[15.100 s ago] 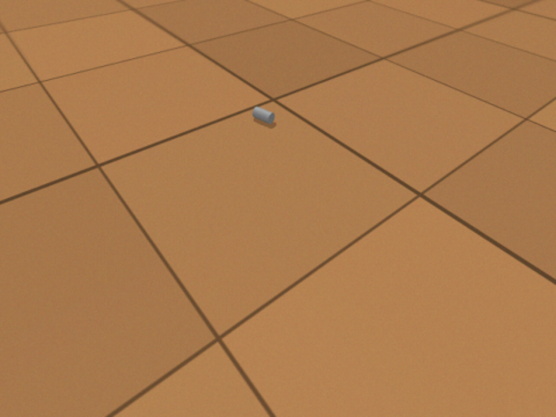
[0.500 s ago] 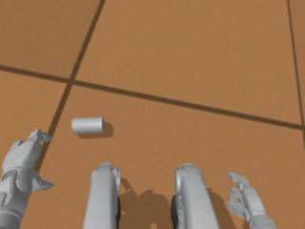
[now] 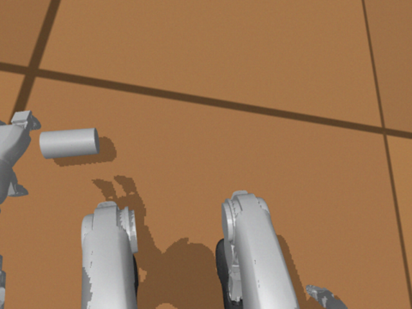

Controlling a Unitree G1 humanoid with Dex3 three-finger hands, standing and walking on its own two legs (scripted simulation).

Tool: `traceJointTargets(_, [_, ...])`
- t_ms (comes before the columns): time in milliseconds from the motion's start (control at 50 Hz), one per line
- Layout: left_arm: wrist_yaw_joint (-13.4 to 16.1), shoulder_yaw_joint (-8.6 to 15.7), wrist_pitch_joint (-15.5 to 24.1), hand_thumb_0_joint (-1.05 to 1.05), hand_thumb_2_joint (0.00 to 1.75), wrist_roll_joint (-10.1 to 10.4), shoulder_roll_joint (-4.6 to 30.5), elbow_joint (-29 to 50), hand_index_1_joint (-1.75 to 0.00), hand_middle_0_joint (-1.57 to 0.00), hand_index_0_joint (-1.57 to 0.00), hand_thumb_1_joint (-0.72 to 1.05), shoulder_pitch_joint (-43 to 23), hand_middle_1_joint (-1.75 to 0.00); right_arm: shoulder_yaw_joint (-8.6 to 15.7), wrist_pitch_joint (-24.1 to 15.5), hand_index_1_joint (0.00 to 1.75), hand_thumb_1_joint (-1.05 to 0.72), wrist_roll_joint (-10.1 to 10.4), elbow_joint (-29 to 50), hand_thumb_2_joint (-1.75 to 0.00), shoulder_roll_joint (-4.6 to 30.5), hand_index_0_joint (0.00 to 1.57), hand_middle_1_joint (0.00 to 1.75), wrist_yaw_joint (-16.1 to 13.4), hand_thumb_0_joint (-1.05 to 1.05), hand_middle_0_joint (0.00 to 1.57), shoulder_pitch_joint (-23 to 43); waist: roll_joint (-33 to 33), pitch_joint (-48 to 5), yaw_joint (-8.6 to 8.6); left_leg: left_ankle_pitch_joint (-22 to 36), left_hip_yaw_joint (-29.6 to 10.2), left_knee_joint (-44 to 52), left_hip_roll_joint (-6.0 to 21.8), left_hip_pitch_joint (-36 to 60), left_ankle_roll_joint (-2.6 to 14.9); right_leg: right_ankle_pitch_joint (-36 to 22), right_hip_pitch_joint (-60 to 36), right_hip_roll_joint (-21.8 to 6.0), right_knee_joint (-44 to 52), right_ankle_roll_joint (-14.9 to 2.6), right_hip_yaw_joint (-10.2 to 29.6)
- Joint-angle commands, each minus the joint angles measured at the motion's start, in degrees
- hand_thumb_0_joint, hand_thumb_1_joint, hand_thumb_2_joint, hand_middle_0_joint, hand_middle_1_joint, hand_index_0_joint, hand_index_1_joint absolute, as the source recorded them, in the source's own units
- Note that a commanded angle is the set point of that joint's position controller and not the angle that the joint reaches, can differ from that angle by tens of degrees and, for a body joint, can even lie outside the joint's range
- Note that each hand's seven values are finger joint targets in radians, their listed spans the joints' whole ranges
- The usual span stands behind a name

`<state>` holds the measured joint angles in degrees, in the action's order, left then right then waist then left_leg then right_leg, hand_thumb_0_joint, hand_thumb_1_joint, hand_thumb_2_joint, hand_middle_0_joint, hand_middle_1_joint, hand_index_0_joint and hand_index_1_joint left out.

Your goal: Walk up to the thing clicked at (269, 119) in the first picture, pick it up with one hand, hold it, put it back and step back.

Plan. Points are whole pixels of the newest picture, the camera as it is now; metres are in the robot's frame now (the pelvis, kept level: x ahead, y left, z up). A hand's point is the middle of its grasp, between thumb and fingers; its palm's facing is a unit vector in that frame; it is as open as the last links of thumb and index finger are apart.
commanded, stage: rise first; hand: left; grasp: from above
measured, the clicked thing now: (71, 143) +0.53 +0.30 -0.34
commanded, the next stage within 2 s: none
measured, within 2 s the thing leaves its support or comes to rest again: neither
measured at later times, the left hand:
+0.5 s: hand (30, 148) +0.46 +0.33 -0.18, palm faces -0.44 -0.04 -0.90, open 14.1 cm
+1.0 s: hand (37, 144) +0.47 +0.33 -0.21, palm faces -0.44 -0.06 -0.89, open 14.1 cm
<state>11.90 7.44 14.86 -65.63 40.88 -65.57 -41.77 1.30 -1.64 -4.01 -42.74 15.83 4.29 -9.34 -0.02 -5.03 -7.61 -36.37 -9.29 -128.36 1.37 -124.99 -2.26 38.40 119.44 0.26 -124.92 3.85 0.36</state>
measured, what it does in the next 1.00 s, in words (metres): stands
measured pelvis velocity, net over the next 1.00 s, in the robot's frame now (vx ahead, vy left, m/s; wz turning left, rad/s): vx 0.01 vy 0.01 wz -0.05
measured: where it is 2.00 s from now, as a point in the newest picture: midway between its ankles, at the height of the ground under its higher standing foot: (180, 297)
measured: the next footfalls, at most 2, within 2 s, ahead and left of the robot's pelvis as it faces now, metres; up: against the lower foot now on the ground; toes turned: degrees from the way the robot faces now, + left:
none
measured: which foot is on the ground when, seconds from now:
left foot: down 0.00-1.00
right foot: down 0.00-1.00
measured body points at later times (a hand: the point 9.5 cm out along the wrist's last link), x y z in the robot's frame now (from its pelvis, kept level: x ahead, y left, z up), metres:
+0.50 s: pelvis +0.01 +0.01 -0.03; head +0.23 +0.09 +0.35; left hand +0.48 +0.33 -0.13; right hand +0.08 -0.26 -0.14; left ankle +0.09 +0.14 -0.34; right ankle +0.11 -0.15 -0.34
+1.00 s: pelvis +0.01 +0.01 -0.04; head +0.25 +0.09 +0.33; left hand +0.49 +0.33 -0.15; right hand +0.06 -0.27 -0.14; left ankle +0.09 +0.14 -0.34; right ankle +0.11 -0.15 -0.34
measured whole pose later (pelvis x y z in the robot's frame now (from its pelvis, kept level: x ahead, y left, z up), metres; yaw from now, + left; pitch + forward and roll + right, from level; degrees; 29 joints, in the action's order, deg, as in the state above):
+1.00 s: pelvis +0.01 +0.01 -0.04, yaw -3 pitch +34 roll -11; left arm 19.8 7.9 15.6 -75.1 47.1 -81.4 -54.9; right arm -3.3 -0.7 -8.7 -42.2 15.2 7.9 -9.0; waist -0.9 -2.6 -12.9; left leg -38.3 -10.8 -137.4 0.7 -133.6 -0.9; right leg 40.3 126.0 1.3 -131.8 4.0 0.1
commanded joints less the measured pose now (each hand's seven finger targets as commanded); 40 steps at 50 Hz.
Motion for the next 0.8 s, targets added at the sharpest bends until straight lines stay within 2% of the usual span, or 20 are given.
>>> traceJointTargets(0, [3.8,2.1,0.9,0.0,1.03,-1.6,16.3,7.6,-0.96,-0.08,-0.07,-0.55,-18.7,-0.95,4.2,-0.1,0.3,-0.9,-0.5,2.3,-0.9,12.4,0.2,0.3,0.0,0.0,0.2,-8.2,13.4,-37.0,0.42,4.3,7.2,14.0,-0.9,31.1,2.96,-6.6,-12.4,1.1,12.1,-5.82,-7.7])
traceJointTargets(40, [4.7,2.7,1.1,0.0,1.04,-3.2,18.1,5.8,-0.96,-0.07,-0.05,-0.57,-20.2,-0.95,4.2,0.3,0.3,-0.9,-0.8,1.8,-0.9,13.0,0.2,0.3,0.1,0.0,0.2,-8.6,14.6,-37.4,0.16,4.7,6.8,13.6,-0.9,31.6,2.67,-6.9,-10.8,1.2,10.9,-5.93,-8.0])
traceJointTargets(80, [5.5,1.6,1.3,0.0,1.03,-4.0,17.1,5.3,-0.97,-0.06,-0.06,-0.55,-21.7,-0.96,4.0,0.5,0.3,-0.9,-1.2,1.8,-0.9,12.9,0.2,0.3,0.4,0.0,0.2,-8.5,14.4,-36.9,-0.96,4.3,6.7,12.7,-0.9,30.5,2.84,-6.9,-10.4,1.2,10.6,-5.77,-8.2])
traceJointTargets(180, [6.9,1.1,1.6,0.0,1.01,-6.8,17.7,1.6,-0.98,-0.06,-0.06,-0.54,-23.9,-0.98,3.7,1.0,0.3,-0.9,-1.9,1.3,-0.9,13.1,0.2,0.3,0.8,0.0,0.2,-8.3,15.8,-35.9,-1.55,4.5,6.3,11.8,-0.8,30.6,2.7,-7.2,-7.8,1.1,9.0,-5.75,-8.4])
traceJointTargets(220, [7.3,0.4,1.4,0.0,1.02,-7.4,16.6,1.0,-0.98,-0.06,-0.06,-0.55,-25.3,-0.98,3.5,1.1,0.3,-0.9,-2.3,1.2,-0.9,12.8,0.2,0.3,1.0,0.0,0.2,-8.4,15.4,-36.2,-2.11,4.3,6.5,11.1,-0.9,29.8,2.81,-7.2,-7.5,1.2,8.8,-5.76,-8.4])
traceJointTargets(260, [8.0,1.3,1.3,0.0,0.99,-7.4,18.5,0.4,-1.0,-0.06,-0.07,-0.53,-27.0,-1.01,3.2,0.9,0.3,-0.9,-2.6,1.2,-0.9,13.1,0.2,0.3,1.2,0.0,0.2,-8.5,16.5,-36.8,-2.14,4.3,6.3,10.8,-0.9,29.9,2.79,-7.3,-7.2,1.1,8.2,-5.69,-8.5])
traceJointTargets(280, [8.1,0.9,1.1,0.0,1.0,-7.2,17.2,-0.5,-1.0,-0.06,-0.06,-0.54,-26.7,-1.01,3.2,0.9,0.3,-0.9,-2.7,1.2,-0.9,13.0,0.2,0.3,1.3,0.0,0.2,-8.6,15.8,-37.0,-2.29,4.8,6.1,10.7,-0.9,30.4,2.78,-7.7,-7.1,1.2,8.1,-5.63,-8.6])
traceJointTargets(340, [8.4,-0.2,0.5,0.0,0.99,-7.7,16.1,-3.6,-1.0,-0.06,-0.07,-0.53,-27.0,-1.01,2.9,0.8,0.3,-0.91,-3.0,1.1,-0.9,13.0,0.2,0.3,1.6,0.0,0.2,-8.8,15.2,-35.7,-3.64,4.5,5.7,10.2,-0.9,29.0,2.86,-7.8,-6.2,1.4,7.5,-5.64,-9.0])
traceJointTargets(360, [8.6,0.2,0.5,0.0,0.99,-7.6,17.4,-2.8,-1.0,-0.06,-0.07,-0.53,-28.4,-1.02,2.9,0.8,0.3,-0.9,-3.0,1.1,-0.9,13.3,0.2,0.3,1.6,0.0,0.2,-8.7,15.4,-35.8,-3.14,4.5,5.9,9.9,-0.8,28.6,2.94,-7.9,-6.3,1.3,7.7,-5.6,-8.7])
traceJointTargets(420, [8.8,0.3,0.2,0.0,0.98,-7.8,17.2,-3.4,-1.01,-0.06,-0.07,-0.52,-29.6,-1.02,2.7,0.7,0.3,-0.9,-3.3,1.1,-0.9,13.4,0.2,0.3,1.9,0.0,0.2,-9.1,17.8,-36.2,-3.67,5.4,5.3,10.1,-0.7,29.6,2.47,-8.6,-5.5,1.1,6.1,-5.6,-9.0])
traceJointTargets(440, [8.9,0.2,0.1,0.0,0.98,-7.9,17.1,-3.3,-1.01,-0.06,-0.07,-0.53,-29.4,-1.03,2.6,0.7,0.3,-0.91,-3.2,1.0,-0.9,13.1,0.2,0.3,1.9,0.0,0.2,-9.4,17.7,-37.1,-3.19,6.0,5.4,9.8,-0.7,30.3,2.55,-9.1,-6.0,1.4,6.4,-5.69,-9.0])
traceJointTargets(500, [9.0,0.3,-0.2,0.0,0.97,-8.1,17.6,-4.7,-1.02,-0.06,-0.08,-0.52,-29.7,-1.04,2.2,0.7,0.3,-0.91,-3.4,1.0,-0.9,13.1,0.2,0.3,2.1,0.0,0.2,-9.8,17.3,-36.9,-3.92,6.6,5.6,8.9,-0.8,29.0,2.65,-9.7,-6.5,1.5,6.1,-5.64,-8.9])
traceJointTargets(520, [9.3,1.1,-0.2,0.0,0.97,-7.9,18.4,-4.0,-1.02,-0.06,-0.07,-0.51,-30.3,-1.04,2.3,0.7,0.3,-0.9,-3.5,1.1,-0.9,13.4,0.2,0.3,2.1,0.0,0.2,-9.7,17.5,-37.2,-3.51,6.5,5.5,9.0,-0.7,29.1,2.58,-9.7,-6.2,1.4,6.0,-5.59,-8.8])
traceJointTargets(580, [9.3,0.3,-0.1,0.0,0.97,-8.3,17.7,-5.0,-1.02,-0.06,-0.07,-0.52,-30.0,-1.04,1.9,0.8,0.3,-0.91,-3.6,0.9,-0.9,13.3,0.2,0.3,2.3,0.0,0.2,-9.9,18.2,-36.9,-4.2,7.6,4.9,8.7,-0.6,29.7,2.4,-10.4,-5.9,1.5,5.2,-5.63,-9.2])
traceJointTargets(600, [9.4,1.2,-0.2,0.0,0.97,-8.2,18.7,-4.6,-1.03,-0.06,-0.08,-0.51,-30.6,-1.05,2.1,0.8,0.3,-0.91,-3.6,0.9,-0.9,13.6,0.2,0.3,2.3,0.0,0.2,-10.0,18.3,-37.1,-3.97,7.9,5.0,8.6,-0.5,29.6,2.42,-10.7,-5.7,1.4,5.1,-5.57,-9.0])
traceJointTargets(640, [9.3,0.3,-0.3,0.0,0.97,-8.1,17.4,-6.6,-1.03,-0.06,-0.08,-0.52,-29.3,-1.05,1.6,0.7,0.3,-0.91,-3.8,1.1,-0.9,13.2,0.2,0.3,2.6,0.0,0.2,-10.4,18.0,-35.1,-4.79,8.1,5.3,8.0,-0.6,28.2,2.57,-11.1,-6.3,1.5,5.2,-5.51,-9.1])
traceJointTargets(680, [9.5,1.6,-0.1,0.0,0.97,-8.2,19.7,-5.0,-1.03,-0.06,-0.08,-0.51,-30.7,-1.05,1.5,0.8,0.3,-0.91,-3.9,1.2,-0.9,13.6,0.2,0.3,2.7,0.0,0.2,-10.5,18.3,-36.5,-4.48,8.4,5.4,7.6,-0.5,28.3,2.69,-11.5,-7.0,1.6,5.2,-5.45,-9.1])
traceJointTargets(720, [9.6,1.7,0.0,0.0,0.97,-8.1,20.0,-5.6,-1.03,-0.06,-0.08,-0.52,-30.3,-1.05,1.5,0.9,0.3,-0.91,-3.8,1.1,-0.9,13.6,0.2,0.3,2.7,0.0,0.2,-10.3,18.8,-37.3,-3.9,8.2,5.7,7.4,-0.6,28.4,2.66,-11.2,-7.0,1.8,5.2,-5.65,-8.8])
traceJointTargets(760, [9.6,1.1,0.1,0.0,0.97,-7.9,18.8,-7.0,-1.03,-0.06,-0.08,-0.52,-30.0,-1.06,1.0,0.8,0.3,-0.91,-4.3,1.2,-0.9,13.6,0.2,0.3,2.9,0.0,0.2,-10.8,17.6,-35.1,-5.35,7.9,5.7,6.6,-0.7,26.5,2.91,-11.3,-7.6,1.7,5.4,-5.23,-9.1])
traceJointTargets(780, [9.7,1.8,0.3,0.0,0.96,-8.1,20.0,-6.1,-1.04,-0.06,-0.08,-0.51,-30.4,-1.06,0.9,0.9,0.3,-0.91,-4.3,1.3,-0.9,13.7,0.2,0.3,2.9,0.0,0.2,-10.7,17.4,-36.4,-5.02,7.6,5.5,6.8,-0.7,26.5,2.9,-11.1,-7.7,1.9,5.3,-5.42,-9.3])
